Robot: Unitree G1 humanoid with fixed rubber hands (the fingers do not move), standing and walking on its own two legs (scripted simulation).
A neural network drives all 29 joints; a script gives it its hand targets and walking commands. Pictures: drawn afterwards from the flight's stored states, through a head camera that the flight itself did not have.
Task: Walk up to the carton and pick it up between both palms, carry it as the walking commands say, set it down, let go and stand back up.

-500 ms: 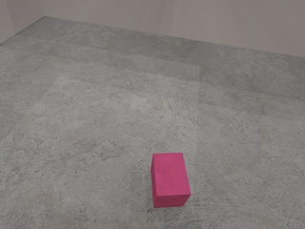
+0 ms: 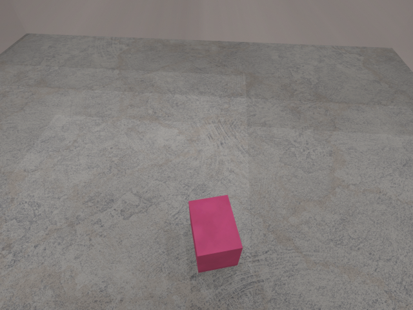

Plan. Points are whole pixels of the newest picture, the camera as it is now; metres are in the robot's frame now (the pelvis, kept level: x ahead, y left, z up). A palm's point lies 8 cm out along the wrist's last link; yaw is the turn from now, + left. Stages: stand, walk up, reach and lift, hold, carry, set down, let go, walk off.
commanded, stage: walk up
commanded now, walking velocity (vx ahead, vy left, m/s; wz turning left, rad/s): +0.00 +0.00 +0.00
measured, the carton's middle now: (213, 233) +0.56 -0.06 -0.66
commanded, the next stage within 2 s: none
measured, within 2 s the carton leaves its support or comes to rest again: neither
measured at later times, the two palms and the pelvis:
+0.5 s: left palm out of the picture +0.04 +0.22 -0.13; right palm out of the picture -0.03 -0.27 -0.15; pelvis +0.02 -0.03 +0.00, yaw +0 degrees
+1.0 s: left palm out of the picture +0.02 +0.24 -0.15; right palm out of the picture +0.10 -0.21 -0.13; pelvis +0.04 +0.02 +0.01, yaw +0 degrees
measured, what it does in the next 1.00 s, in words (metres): steps on the spot: left foot, then left foot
